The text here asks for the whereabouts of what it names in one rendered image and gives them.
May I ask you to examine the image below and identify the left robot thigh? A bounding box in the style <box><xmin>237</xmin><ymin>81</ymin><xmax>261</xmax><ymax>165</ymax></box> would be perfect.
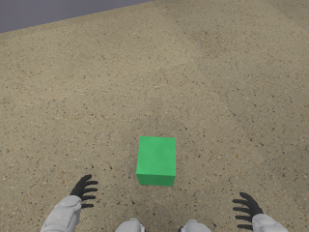
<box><xmin>115</xmin><ymin>220</ymin><xmax>145</xmax><ymax>232</ymax></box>

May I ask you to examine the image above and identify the left robot hand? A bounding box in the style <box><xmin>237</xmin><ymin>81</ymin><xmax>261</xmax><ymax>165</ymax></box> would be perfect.
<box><xmin>70</xmin><ymin>174</ymin><xmax>98</xmax><ymax>209</ymax></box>

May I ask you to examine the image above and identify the right robot hand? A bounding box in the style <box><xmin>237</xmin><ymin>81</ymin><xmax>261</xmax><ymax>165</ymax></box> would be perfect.
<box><xmin>232</xmin><ymin>192</ymin><xmax>264</xmax><ymax>231</ymax></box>

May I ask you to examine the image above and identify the robot right forearm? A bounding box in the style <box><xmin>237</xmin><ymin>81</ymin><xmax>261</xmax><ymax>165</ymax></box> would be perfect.
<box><xmin>252</xmin><ymin>214</ymin><xmax>289</xmax><ymax>232</ymax></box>

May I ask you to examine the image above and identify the carton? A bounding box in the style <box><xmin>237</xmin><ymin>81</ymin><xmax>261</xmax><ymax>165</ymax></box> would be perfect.
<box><xmin>136</xmin><ymin>136</ymin><xmax>176</xmax><ymax>187</ymax></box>

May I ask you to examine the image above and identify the robot left forearm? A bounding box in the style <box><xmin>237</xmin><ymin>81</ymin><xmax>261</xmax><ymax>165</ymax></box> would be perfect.
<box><xmin>40</xmin><ymin>195</ymin><xmax>82</xmax><ymax>232</ymax></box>

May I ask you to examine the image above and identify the left robot shin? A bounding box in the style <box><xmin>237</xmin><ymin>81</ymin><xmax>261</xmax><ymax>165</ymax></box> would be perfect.
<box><xmin>129</xmin><ymin>218</ymin><xmax>140</xmax><ymax>223</ymax></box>

